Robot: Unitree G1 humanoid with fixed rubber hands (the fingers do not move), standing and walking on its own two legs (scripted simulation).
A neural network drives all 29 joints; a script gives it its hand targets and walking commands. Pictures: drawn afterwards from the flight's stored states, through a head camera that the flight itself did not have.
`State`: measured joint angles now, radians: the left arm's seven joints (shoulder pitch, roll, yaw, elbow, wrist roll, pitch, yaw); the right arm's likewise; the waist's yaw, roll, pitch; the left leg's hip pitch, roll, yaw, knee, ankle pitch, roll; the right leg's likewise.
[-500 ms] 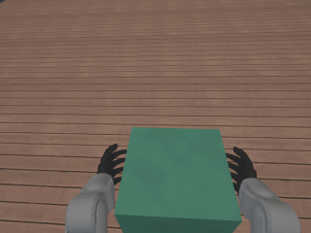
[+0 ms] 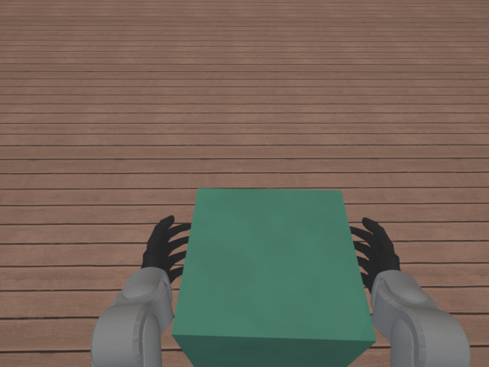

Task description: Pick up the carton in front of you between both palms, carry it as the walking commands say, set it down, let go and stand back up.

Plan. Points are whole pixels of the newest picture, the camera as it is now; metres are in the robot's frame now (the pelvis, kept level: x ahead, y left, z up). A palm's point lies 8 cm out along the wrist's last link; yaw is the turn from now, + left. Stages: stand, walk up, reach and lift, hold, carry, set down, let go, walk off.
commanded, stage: carry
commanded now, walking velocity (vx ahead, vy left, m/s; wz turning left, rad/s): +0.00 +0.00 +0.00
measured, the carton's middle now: (266, 289) +0.25 +0.00 +0.01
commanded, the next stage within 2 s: none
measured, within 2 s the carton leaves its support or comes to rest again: neither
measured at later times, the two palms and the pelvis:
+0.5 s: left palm (189, 200) +0.36 +0.13 +0.08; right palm (372, 204) +0.37 -0.17 +0.08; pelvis +0.12 -0.02 +0.00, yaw +1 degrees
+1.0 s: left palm (199, 205) +0.39 +0.13 +0.04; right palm (364, 208) +0.40 -0.17 +0.03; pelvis +0.11 -0.03 +0.01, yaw +1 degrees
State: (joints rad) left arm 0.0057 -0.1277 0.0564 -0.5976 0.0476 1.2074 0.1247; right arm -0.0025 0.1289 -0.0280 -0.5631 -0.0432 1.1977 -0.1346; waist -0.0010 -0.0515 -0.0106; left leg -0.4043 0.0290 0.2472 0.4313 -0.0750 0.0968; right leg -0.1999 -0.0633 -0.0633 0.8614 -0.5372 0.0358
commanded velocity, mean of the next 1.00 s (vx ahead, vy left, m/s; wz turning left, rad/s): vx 0.00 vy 0.00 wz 0.00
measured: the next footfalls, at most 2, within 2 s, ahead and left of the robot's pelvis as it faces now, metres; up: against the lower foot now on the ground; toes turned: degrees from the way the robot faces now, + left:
right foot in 0.18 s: +0.10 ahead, -0.14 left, +0.00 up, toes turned +2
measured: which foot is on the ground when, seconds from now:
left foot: down 0.00-1.00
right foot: up 0.00-0.16, down 0.18-1.00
